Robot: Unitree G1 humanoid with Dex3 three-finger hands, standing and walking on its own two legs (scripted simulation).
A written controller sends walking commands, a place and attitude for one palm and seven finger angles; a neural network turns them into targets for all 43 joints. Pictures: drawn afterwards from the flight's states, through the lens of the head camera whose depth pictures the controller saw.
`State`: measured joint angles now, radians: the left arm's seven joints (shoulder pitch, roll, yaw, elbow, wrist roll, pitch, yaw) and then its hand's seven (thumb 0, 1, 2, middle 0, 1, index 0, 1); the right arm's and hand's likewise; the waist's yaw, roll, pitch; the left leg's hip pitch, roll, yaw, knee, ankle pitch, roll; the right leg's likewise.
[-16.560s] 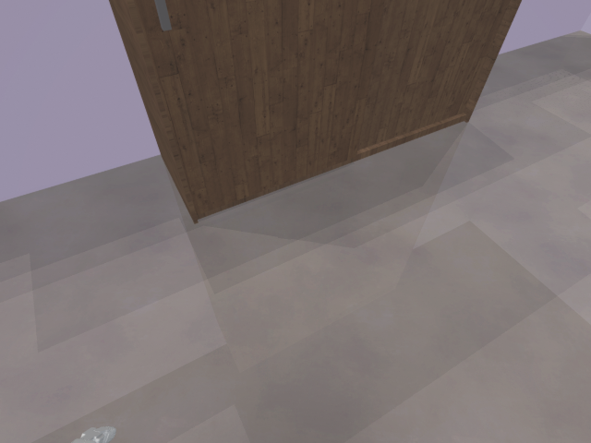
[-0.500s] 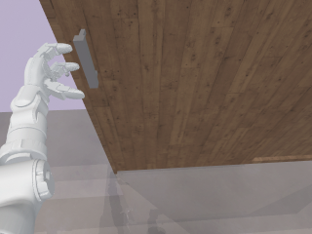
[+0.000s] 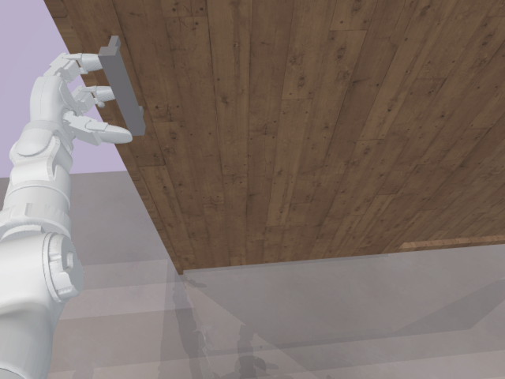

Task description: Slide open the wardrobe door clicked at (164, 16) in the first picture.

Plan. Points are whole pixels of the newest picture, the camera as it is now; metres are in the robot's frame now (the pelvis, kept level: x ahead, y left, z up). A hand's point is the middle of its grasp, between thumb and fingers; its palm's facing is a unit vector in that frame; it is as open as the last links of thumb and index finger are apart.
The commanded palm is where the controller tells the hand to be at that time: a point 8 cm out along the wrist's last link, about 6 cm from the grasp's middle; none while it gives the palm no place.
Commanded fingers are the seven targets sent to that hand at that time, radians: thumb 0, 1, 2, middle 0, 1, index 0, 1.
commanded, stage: feel for the door with the fingertips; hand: left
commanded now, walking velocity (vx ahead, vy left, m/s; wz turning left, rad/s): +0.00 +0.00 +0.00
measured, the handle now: (127, 88) +0.54 +0.19 +0.16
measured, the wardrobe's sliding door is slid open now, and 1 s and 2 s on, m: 0.00 0.00 0.00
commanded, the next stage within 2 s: slide the fingers in behind the handle in 0.10 s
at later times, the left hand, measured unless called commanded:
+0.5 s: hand (100, 104) +0.49 +0.22 +0.16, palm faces +0.05 -1.00 +0.00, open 13.8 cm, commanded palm +0.47 +0.26 +0.16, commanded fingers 0.00 -0.50 0.30 -0.30 -1.20 -0.30 -1.20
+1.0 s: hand (109, 108) +0.49 +0.21 +0.16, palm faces +0.07 -1.00 +0.00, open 13.9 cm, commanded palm +0.46 +0.24 +0.16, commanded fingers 0.00 -0.50 0.30 -0.30 -1.20 -0.30 -1.20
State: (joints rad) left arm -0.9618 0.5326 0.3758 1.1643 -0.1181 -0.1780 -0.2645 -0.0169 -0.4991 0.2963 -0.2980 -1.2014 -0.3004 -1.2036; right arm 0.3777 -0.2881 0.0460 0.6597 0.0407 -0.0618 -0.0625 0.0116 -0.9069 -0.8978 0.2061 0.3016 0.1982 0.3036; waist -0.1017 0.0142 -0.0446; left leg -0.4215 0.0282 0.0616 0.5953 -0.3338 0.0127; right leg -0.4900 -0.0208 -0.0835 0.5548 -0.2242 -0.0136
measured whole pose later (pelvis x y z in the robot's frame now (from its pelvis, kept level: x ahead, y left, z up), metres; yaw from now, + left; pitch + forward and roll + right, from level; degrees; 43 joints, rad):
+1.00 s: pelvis +0.01 +0.01 +0.00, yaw +1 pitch +10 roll -1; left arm -0.93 0.44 0.30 1.07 -0.14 -0.16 -0.20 -0.02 -0.50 0.30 -0.31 -1.22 -0.31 -1.24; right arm 0.38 -0.27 0.04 0.68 0.03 -0.06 -0.04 0.01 -0.91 -0.90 0.21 0.30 0.20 0.30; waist -0.07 0.02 -0.06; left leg -0.43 0.02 0.04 0.62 -0.36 0.02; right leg -0.49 -0.03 -0.10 0.56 -0.25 0.00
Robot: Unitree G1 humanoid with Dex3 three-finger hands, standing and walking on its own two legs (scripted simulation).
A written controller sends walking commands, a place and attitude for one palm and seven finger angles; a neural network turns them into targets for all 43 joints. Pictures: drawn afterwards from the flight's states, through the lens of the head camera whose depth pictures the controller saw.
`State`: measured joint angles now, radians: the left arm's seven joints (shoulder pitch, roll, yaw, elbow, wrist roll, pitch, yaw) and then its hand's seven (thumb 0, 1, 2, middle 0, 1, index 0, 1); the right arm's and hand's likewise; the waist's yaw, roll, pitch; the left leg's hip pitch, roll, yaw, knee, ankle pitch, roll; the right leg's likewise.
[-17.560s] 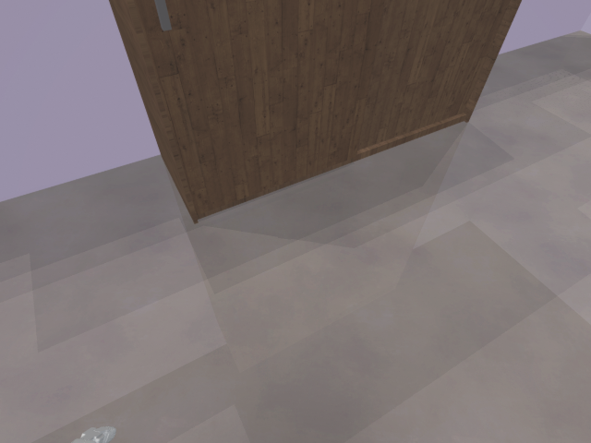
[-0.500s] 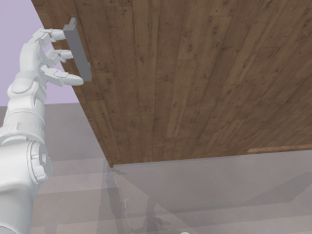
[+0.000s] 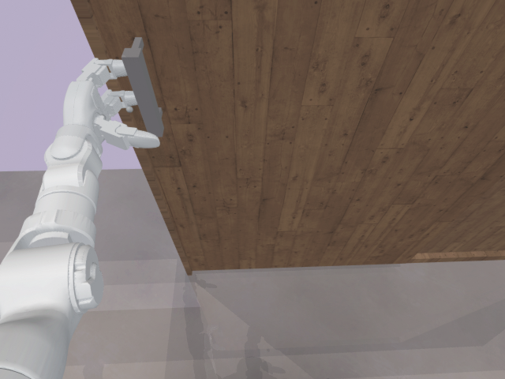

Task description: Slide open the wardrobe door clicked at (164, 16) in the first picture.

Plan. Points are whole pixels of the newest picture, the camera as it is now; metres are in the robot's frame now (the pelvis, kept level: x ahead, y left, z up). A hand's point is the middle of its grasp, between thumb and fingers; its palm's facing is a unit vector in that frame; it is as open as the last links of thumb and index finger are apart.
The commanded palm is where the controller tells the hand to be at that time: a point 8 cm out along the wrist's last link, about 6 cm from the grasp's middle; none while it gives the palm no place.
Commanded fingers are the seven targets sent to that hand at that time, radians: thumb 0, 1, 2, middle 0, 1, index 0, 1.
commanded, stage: move the hooked fingers beside the handle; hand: left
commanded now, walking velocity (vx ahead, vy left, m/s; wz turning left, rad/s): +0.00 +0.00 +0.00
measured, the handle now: (147, 89) +0.53 +0.17 +0.16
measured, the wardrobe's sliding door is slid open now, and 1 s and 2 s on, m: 0.00 0.00 0.00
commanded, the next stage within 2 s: none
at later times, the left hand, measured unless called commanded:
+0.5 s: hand (127, 112) +0.47 +0.19 +0.16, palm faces +0.05 -1.00 -0.01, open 14.0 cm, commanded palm +0.44 +0.24 +0.16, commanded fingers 0.00 -0.50 0.30 -0.30 -1.20 -0.30 -1.20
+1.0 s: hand (125, 109) +0.47 +0.19 +0.16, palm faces +0.03 -1.00 -0.01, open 14.0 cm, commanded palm +0.44 +0.25 +0.16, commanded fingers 0.00 -0.50 0.30 -0.30 -1.20 -0.30 -1.20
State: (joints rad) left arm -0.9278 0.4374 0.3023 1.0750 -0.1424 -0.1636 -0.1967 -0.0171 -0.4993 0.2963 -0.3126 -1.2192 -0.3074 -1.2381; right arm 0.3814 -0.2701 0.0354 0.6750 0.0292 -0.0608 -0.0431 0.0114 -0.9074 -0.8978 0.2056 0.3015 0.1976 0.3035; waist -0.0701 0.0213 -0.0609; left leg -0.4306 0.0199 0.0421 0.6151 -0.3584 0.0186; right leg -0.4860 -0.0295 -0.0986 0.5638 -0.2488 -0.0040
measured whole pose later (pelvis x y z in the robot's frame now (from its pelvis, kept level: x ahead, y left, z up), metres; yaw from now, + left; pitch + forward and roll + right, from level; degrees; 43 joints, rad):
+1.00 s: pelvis -0.01 +0.00 +0.00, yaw -1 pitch +9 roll -1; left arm -0.90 0.50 0.37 1.09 -0.13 -0.18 -0.26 -0.02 -0.50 0.30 -0.30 -1.20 -0.30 -1.20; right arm 0.39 -0.29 0.04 0.66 0.04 -0.05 -0.06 0.01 -0.91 -0.90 0.21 0.30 0.20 0.30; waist -0.09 0.02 -0.05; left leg -0.42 0.03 0.06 0.60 -0.34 0.01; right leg -0.49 -0.02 -0.08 0.56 -0.23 -0.01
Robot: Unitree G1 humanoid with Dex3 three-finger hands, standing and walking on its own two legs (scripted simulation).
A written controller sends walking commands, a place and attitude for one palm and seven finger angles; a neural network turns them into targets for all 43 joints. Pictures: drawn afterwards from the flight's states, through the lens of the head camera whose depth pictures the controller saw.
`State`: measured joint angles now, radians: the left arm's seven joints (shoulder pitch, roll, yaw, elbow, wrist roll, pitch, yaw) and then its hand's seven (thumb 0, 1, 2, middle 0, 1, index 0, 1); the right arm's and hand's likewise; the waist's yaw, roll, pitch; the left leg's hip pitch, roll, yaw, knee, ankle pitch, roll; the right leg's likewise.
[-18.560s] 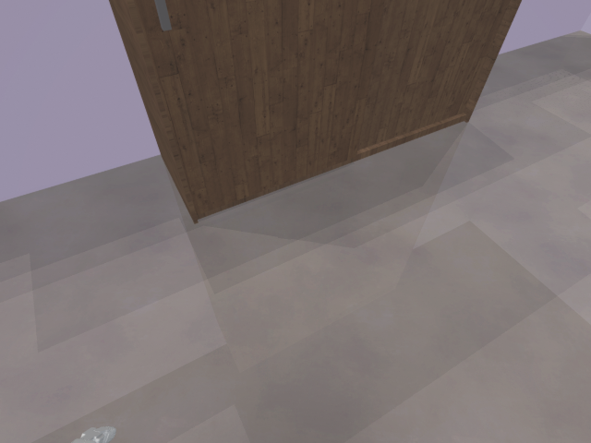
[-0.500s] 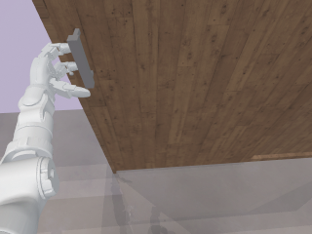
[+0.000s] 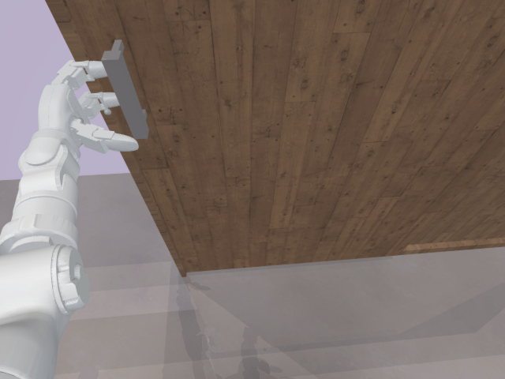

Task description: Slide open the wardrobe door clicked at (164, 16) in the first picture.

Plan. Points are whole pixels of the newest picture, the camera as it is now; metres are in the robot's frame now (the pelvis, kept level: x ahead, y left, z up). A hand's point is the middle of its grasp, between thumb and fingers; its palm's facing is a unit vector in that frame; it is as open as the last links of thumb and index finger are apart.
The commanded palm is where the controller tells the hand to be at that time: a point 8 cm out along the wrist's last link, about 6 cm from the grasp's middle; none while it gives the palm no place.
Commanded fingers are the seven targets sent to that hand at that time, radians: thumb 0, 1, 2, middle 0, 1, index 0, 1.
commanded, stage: move the hooked fingers beside the handle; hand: left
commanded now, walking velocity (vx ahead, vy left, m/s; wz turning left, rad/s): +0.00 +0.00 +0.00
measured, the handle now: (130, 91) +0.53 +0.19 +0.16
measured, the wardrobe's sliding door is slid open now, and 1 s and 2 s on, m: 0.00 0.00 0.00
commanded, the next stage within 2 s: feel for the door with the fingertips in 1.34 s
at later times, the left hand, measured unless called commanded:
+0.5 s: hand (87, 115) +0.47 +0.24 +0.16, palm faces +0.05 -1.00 +0.00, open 14.0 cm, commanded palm +0.44 +0.28 +0.16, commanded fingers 0.00 -0.50 0.30 -0.30 -1.20 -0.30 -1.20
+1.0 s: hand (87, 118) +0.46 +0.23 +0.16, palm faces +0.07 -1.00 -0.02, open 14.0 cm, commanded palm +0.44 +0.29 +0.16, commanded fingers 0.00 -0.50 0.30 -0.30 -1.20 -0.30 -1.20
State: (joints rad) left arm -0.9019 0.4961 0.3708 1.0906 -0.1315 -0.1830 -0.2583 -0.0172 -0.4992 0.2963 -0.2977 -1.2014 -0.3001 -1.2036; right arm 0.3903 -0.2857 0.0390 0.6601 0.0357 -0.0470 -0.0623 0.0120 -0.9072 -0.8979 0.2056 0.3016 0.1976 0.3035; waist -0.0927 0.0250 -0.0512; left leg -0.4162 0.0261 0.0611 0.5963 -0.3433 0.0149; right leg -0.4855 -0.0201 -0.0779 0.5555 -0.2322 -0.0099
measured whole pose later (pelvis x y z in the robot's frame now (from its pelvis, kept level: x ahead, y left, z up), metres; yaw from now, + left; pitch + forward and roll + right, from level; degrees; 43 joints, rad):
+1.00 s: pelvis +0.01 +0.00 +0.00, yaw +0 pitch +8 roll -1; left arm -0.80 0.51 0.39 0.98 -0.15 -0.14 -0.29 -0.02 -0.50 0.30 -0.30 -1.20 -0.30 -1.20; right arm 0.37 -0.28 0.04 0.63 0.04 -0.02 -0.06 0.01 -0.91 -0.90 0.21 0.30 0.20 0.30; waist -0.07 0.03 -0.06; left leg -0.38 0.03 0.06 0.58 -0.35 0.02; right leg -0.45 -0.02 -0.08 0.54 -0.24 0.00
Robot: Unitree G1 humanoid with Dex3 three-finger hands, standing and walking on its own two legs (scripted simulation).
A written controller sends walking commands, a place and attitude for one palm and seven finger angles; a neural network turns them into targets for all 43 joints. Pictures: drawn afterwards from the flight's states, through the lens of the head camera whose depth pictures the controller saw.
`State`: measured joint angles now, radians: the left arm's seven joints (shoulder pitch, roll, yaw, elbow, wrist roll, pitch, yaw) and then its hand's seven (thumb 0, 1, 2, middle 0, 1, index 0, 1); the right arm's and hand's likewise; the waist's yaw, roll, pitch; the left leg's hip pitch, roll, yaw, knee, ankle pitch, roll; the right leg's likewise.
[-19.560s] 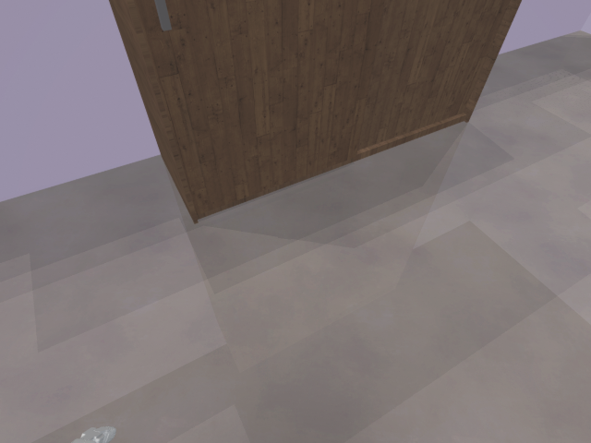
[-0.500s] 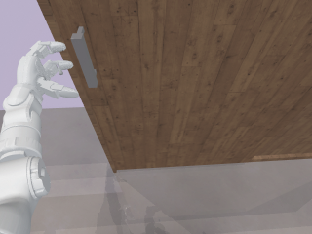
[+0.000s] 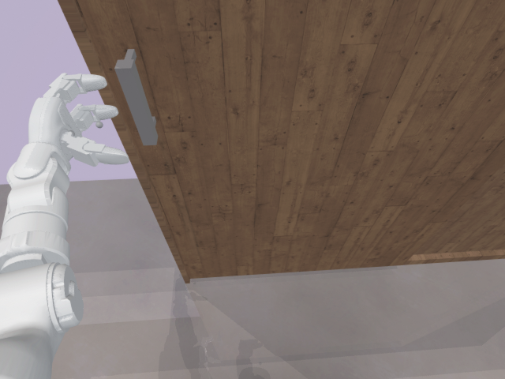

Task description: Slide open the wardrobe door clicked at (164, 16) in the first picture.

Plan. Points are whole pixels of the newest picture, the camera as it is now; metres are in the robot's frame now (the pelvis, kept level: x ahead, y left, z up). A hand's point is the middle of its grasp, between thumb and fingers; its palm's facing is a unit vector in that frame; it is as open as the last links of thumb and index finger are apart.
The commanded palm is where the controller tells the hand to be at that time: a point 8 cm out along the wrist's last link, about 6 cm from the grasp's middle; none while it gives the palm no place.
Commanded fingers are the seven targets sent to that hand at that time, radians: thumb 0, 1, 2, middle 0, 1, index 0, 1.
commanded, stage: move the hooked fingers beside the handle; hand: left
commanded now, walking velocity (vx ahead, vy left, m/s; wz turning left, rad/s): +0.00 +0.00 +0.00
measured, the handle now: (141, 99) +0.52 +0.18 +0.15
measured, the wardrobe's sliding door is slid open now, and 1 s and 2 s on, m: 0.00 0.00 0.00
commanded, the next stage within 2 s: feel for the door with the fingertips in 0.34 s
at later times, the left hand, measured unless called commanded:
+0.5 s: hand (100, 125) +0.46 +0.23 +0.16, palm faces +0.06 -1.00 -0.02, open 14.0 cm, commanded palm +0.43 +0.27 +0.16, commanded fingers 0.00 -0.50 0.30 -0.30 -1.20 -0.30 -1.20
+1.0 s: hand (121, 120) +0.47 +0.20 +0.16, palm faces +0.07 -1.00 -0.01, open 14.0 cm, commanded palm +0.44 +0.25 +0.16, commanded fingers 0.00 -0.50 0.30 -0.30 -1.20 -0.30 -1.20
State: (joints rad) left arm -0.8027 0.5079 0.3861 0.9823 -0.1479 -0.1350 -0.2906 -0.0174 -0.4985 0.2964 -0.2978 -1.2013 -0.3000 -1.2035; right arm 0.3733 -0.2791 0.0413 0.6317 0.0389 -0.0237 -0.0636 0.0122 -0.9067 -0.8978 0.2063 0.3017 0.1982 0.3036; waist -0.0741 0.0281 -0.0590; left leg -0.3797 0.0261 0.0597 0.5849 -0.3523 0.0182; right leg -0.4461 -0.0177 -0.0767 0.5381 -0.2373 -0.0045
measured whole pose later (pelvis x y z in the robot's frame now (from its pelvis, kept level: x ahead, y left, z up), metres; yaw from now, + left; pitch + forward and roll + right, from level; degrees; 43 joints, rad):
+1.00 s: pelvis -0.01 +0.00 +0.00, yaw +0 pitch +8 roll -1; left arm -0.87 0.46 0.36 1.04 -0.12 -0.15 -0.22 -0.02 -0.50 0.30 -0.30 -1.20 -0.30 -1.20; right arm 0.36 -0.27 0.04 0.64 0.03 -0.04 -0.06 0.01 -0.91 -0.90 0.21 0.30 0.20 0.30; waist -0.09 0.03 -0.06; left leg -0.39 0.03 0.06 0.59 -0.35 0.02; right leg -0.46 -0.02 -0.07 0.55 -0.23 -0.01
